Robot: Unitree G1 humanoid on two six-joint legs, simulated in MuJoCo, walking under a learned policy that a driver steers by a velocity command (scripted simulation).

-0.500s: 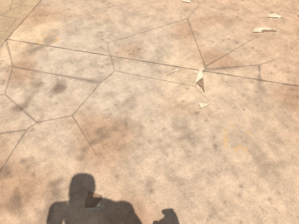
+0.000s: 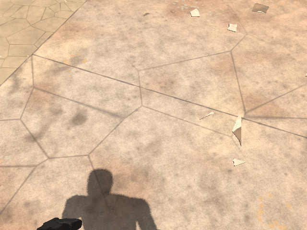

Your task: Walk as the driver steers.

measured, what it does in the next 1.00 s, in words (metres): walks ahead, turning right: right foot, then left foot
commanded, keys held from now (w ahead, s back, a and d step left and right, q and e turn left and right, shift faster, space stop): w+e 0.98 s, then w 0.02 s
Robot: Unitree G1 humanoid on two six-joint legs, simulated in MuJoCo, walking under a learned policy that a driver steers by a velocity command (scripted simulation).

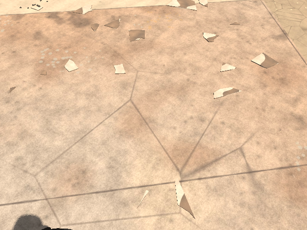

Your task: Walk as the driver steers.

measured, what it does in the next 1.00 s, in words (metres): walks ahead: right foot, then left foot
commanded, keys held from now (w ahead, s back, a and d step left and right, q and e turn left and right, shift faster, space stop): w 1.00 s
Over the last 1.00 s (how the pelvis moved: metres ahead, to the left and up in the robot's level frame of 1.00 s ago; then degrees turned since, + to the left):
0.50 -0.08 0.01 -31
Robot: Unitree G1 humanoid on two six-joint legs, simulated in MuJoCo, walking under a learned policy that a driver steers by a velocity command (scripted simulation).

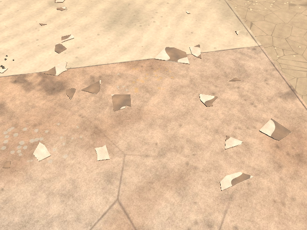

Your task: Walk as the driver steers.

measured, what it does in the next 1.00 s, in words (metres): walks ahead, turning left: right foot, then left foot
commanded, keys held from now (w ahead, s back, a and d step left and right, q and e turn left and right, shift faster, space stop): w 0.30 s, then w+q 0.70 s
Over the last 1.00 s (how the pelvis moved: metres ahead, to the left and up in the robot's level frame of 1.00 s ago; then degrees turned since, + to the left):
0.55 -0.03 0.01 -6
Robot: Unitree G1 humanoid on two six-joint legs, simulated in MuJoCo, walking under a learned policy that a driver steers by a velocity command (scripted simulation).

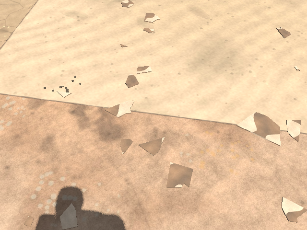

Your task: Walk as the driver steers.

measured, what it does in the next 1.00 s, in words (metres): walks ahead: right foot, then left foot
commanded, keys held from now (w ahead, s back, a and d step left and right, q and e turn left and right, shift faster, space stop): w+q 0.40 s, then w+e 0.60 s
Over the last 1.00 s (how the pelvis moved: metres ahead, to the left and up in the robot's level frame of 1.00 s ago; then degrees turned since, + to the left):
0.53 0.03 0.00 21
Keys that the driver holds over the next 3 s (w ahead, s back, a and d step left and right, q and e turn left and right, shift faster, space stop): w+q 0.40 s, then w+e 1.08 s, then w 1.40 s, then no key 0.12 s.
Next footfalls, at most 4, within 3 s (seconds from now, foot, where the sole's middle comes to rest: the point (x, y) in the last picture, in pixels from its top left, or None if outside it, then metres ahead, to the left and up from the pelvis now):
0.28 right None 0.35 -0.13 -0.78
0.76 left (120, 220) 0.51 0.15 -0.78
1.28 right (164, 162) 0.79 -0.06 -0.78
1.82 left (148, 108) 1.14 0.02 -0.78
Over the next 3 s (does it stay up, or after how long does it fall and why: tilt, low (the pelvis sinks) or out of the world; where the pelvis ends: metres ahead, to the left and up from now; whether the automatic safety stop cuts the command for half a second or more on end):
stays up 1.54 -0.22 -0.02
